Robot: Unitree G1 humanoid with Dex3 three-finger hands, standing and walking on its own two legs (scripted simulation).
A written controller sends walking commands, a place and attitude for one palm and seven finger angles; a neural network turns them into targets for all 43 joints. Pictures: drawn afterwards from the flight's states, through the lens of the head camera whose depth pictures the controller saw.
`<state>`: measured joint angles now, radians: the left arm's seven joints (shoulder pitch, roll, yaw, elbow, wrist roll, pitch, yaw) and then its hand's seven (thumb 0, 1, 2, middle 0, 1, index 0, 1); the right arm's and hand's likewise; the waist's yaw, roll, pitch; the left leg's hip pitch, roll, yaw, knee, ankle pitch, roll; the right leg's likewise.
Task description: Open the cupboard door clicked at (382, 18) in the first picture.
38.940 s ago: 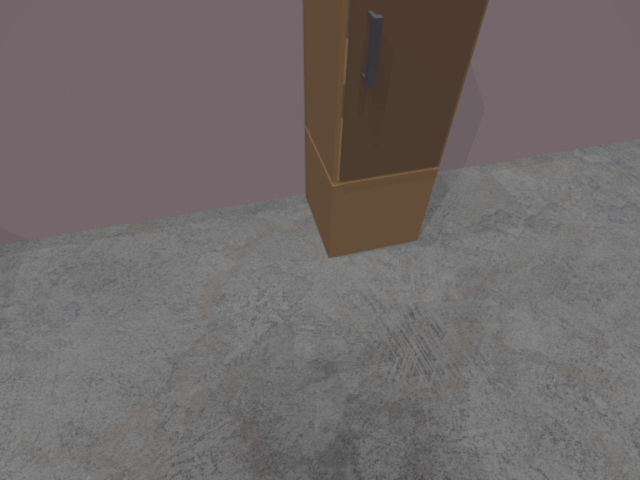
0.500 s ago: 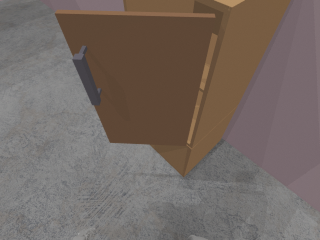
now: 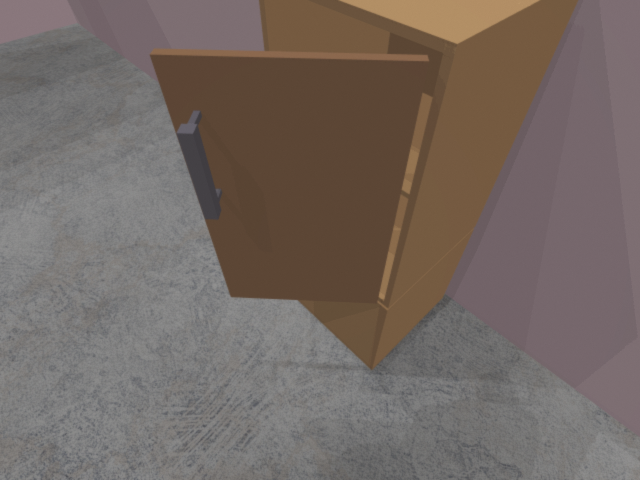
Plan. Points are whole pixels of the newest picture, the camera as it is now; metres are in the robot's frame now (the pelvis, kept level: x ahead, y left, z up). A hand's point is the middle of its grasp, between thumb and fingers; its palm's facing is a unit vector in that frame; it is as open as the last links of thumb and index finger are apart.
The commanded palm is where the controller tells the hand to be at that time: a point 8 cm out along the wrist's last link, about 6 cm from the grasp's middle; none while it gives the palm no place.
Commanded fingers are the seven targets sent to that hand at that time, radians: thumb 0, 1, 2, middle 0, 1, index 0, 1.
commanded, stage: come to a stop and stand still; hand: left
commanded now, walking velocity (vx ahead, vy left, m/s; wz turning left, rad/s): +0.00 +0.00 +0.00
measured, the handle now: (204, 167) +0.53 +0.22 +0.09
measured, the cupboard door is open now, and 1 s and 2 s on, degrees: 43 43 43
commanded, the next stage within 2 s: look again from close up in 0.36 s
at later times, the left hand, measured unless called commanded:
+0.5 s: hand out of the picture -0.01 +0.15 -0.17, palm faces +0.00 -0.98 -0.18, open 7.4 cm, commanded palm none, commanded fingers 0.00 0.90 0.90 -0.20 -0.30 -0.20 -0.30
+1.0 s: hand out of the picture +0.07 +0.26 -0.15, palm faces +0.02 -0.95 -0.32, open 7.4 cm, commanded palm none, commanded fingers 0.00 0.90 0.90 -0.20 -0.30 -0.20 -0.30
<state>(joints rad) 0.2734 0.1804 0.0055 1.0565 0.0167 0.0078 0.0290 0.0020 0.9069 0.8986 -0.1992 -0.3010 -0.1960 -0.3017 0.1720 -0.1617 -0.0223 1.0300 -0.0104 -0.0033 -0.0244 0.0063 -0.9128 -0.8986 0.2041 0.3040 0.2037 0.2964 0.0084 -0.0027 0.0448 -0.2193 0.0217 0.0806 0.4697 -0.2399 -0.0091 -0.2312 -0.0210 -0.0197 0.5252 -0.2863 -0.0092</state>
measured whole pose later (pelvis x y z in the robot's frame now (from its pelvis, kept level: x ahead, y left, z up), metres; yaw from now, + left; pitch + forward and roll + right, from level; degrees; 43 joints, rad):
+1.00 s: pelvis -0.02 +0.02 +0.00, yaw +1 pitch -3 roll +0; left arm 0.18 0.32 0.00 0.98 0.02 -0.01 0.01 0.00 0.90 0.90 -0.20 -0.30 -0.20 -0.30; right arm 0.12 -0.32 -0.02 0.99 -0.02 -0.02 0.00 0.01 -0.90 -0.90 0.20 0.30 0.20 0.30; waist 0.00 -0.01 -0.01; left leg -0.20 0.00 0.07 0.45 -0.21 0.03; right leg -0.17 -0.04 -0.03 0.44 -0.22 0.02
